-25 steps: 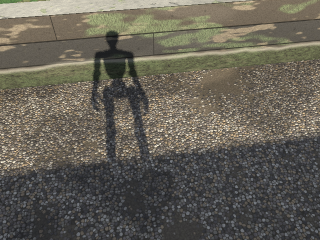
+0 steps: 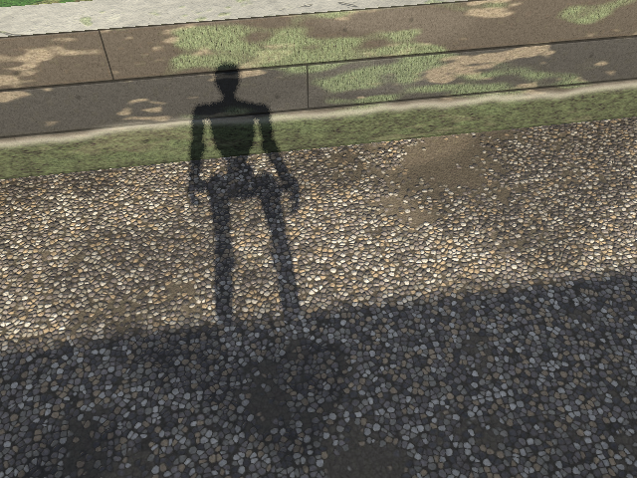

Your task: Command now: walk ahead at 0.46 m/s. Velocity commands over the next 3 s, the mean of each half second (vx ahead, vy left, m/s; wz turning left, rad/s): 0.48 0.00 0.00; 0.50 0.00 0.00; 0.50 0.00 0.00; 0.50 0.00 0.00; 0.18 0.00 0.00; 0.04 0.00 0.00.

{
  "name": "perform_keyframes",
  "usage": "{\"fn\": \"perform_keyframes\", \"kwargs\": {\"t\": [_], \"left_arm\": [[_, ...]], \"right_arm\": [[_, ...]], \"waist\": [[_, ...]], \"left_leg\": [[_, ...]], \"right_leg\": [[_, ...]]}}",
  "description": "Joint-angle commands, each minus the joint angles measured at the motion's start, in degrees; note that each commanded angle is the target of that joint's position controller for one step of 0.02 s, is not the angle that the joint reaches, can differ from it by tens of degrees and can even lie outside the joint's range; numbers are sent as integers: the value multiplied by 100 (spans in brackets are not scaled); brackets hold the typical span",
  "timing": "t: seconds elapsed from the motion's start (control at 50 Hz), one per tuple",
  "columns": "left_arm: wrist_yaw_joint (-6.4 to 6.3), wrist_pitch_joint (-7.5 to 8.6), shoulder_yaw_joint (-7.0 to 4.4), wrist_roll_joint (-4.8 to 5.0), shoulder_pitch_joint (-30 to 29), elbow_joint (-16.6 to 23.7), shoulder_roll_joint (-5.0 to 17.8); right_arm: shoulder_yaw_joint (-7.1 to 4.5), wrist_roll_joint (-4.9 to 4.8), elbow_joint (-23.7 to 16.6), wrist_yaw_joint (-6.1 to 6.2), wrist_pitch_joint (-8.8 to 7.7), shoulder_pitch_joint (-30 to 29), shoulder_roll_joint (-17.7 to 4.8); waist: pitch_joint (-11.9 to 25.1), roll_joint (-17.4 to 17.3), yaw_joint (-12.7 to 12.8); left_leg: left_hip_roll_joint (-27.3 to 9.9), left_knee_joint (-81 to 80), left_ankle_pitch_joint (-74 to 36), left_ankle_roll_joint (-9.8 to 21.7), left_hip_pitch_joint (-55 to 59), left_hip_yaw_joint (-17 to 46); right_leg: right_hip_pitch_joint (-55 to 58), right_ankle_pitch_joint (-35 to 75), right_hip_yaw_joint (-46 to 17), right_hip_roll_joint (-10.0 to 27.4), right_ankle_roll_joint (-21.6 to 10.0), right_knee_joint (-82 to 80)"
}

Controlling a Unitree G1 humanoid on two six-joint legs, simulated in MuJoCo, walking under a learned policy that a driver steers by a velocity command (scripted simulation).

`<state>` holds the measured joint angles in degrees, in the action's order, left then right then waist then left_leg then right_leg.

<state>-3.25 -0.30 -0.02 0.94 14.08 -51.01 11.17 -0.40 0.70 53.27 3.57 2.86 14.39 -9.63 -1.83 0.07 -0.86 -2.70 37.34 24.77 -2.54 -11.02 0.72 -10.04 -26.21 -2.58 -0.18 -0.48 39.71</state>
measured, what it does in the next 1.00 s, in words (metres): stands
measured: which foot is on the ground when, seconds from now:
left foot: down 0.00-1.00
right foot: down 0.00-1.00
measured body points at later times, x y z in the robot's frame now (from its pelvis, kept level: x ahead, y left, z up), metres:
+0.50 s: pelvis -0.02 +0.00 +0.00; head -0.02 +0.00 +0.45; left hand +0.11 +0.24 -0.12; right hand +0.10 -0.24 -0.12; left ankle -0.05 +0.15 -0.72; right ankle -0.08 -0.12 -0.72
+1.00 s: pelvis -0.01 +0.01 +0.00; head -0.01 +0.00 +0.45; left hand +0.14 +0.24 -0.10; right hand +0.13 -0.23 -0.11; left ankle -0.05 +0.15 -0.72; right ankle -0.08 -0.12 -0.72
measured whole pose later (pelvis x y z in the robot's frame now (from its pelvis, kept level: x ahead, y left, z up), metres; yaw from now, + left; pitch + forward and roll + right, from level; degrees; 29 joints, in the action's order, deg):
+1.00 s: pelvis -0.01 +0.01 +0.00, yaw +0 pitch -1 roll +0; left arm -0.4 -0.9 0.6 0.7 11.4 -38.0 11.8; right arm 0.0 0.2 38.4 0.6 2.7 11.3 -11.2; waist -0.6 0.2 -0.5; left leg -2.5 40.4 25.4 -2.2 -13.9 -0.2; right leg -11.6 -27.6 -0.5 1.1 0.7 40.2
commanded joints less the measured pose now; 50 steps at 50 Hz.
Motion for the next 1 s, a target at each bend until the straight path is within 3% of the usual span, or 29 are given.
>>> {"fn": "perform_keyframes", "kwargs": {"t": [0.02,0.06,0.1,0.14,0.16,0.2,0.22,0.28,0.34,0.4,0.44,0.54,0.58,0.74,0.9,0.92,1.0], "left_arm": [[-12,39,-65,3,-150,472,418],[83,42,-66,-34,-192,543,400],[129,37,-44,-70,-139,599,388],[140,17,-70,-61,32,587,539],[146,6,-113,16,17,600,692],[181,-9,-121,19,-72,673,808],[210,-56,-164,41,-136,672,915],[182,-104,-143,27,-543,861,802],[178,-59,-97,-23,-660,974,574],[230,-25,-59,-57,-614,1082,468],[268,-11,-44,-59,-547,1124,465],[282,-23,-67,-4,-500,1222,642],[275,-46,-78,7,-539,1296,690],[287,-24,-65,-15,-580,1534,584],[313,-21,-89,12,-508,1681,600],[281,7,-53,-38,-445,1711,534],[266,39,-57,-19,-430,1781,552]], "right_arm": [[-67,10,-221,2,54,517,-495],[-110,-26,-220,-76,64,450,-682],[-97,-46,-362,-89,64,123,-643],[-78,-45,-510,-68,40,-94,-540],[-40,-25,-646,-72,14,-210,-459],[-52,2,-842,-95,-12,-496,-547],[-50,-89,-923,-157,-47,-538,-538],[-46,-77,-933,-239,-130,-325,-498],[-95,-104,-935,-233,-136,-156,-669],[-136,-135,-1065,-219,-73,-249,-843],[-123,-143,-1210,-223,-51,-487,-823],[-47,-97,-1474,-237,-85,-687,-629],[-30,-83,-1543,-256,-115,-671,-603],[-60,-121,-1716,-292,-143,-560,-691],[-75,-125,-1916,-305,-138,-594,-638],[-93,-25,-1878,-290,-107,-444,-678],[-106,-44,-1924,-283,-67,-381,-662]], "waist": [[357,-312,-197],[200,-449,-114],[144,-374,32],[148,29,145],[151,429,180],[39,676,257],[134,843,259],[114,437,42],[203,-164,-59],[275,-533,-41],[250,-482,36],[216,198,91],[222,306,86],[324,-134,50],[407,20,72],[378,-80,23],[471,14,8]], "left_leg": [[-67,-302,-4122,510,833,-85],[-329,-373,-3749,651,558,177],[-171,-268,-3233,590,155,70],[165,73,-2557,408,-312,-214],[326,192,-2007,268,-528,-453],[415,308,-1140,175,-649,-561],[401,247,-671,213,-636,-550],[350,-201,-1291,248,-33,-491],[106,-428,-2179,322,367,-191],[-223,-633,-2440,577,432,213],[-195,-641,-2198,592,240,201],[244,-248,-1602,310,-132,-326],[289,-196,-1452,254,-198,-398],[133,-273,-2189,396,179,-169],[210,-106,-2271,370,106,-264],[222,-27,-2551,350,145,-307],[212,35,-2622,355,195,-299]], "right_leg": [[-526,3387,346,-163,-143,-69],[-682,2118,460,-123,-160,-73],[-385,2280,479,-75,-149,-409],[66,3147,341,49,-198,-649],[81,3277,121,229,-323,-791],[-150,3464,-326,615,-580,-1073],[-140,3033,-521,712,-616,-1193],[-563,2313,-296,438,-465,-1107],[-751,1841,274,-35,-191,-711],[-843,1319,508,-123,-39,-502],[-731,1315,519,-100,-6,-591],[-444,1937,186,83,-155,-906],[-410,1998,53,178,-231,-950],[-623,1845,360,-32,-92,-620],[-448,2339,353,6,-110,-554],[-477,2581,369,15,-116,-487],[-490,2682,417,10,-102,-416]]}}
